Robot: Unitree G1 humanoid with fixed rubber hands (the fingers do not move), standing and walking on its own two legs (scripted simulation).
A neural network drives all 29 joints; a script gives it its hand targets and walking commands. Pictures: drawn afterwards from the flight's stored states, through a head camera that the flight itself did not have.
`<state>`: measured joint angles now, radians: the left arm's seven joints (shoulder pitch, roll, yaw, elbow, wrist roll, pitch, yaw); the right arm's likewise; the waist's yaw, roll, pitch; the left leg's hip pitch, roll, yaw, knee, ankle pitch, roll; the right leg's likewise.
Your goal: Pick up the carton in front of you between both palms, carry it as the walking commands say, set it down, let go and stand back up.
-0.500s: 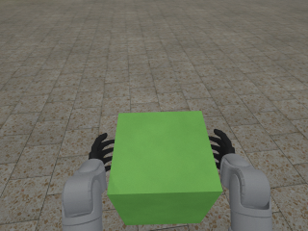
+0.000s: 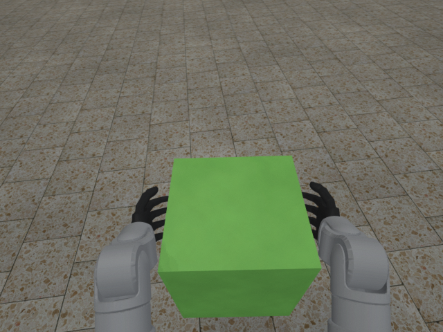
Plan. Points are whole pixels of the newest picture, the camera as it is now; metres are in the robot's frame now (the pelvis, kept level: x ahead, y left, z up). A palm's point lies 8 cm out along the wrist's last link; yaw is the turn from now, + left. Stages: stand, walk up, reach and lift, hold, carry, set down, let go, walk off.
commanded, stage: carry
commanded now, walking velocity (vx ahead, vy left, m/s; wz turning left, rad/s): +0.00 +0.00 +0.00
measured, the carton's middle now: (234, 241) +0.29 +0.00 +0.01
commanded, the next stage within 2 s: hold in 1.80 s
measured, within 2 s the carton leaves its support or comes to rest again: neither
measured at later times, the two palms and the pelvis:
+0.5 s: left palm (140, 189) +0.36 +0.17 +0.09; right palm (299, 179) +0.37 -0.13 +0.09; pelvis +0.10 +0.02 +0.01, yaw +0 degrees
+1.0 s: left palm (141, 214) +0.34 +0.18 +0.04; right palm (292, 205) +0.35 -0.12 +0.04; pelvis +0.06 +0.03 +0.00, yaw +1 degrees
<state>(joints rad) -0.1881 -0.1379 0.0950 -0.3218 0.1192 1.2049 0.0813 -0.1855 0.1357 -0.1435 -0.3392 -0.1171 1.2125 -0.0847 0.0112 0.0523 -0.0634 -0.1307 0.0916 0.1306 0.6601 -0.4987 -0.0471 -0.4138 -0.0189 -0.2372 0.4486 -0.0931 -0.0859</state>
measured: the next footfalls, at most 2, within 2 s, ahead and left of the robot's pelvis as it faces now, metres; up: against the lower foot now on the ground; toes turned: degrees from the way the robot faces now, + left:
left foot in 0.10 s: +0.02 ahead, +0.13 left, +0.00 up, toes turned +7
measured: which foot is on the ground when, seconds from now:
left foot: up 0.00-0.08, down 0.10-1.00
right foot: down 0.00-1.00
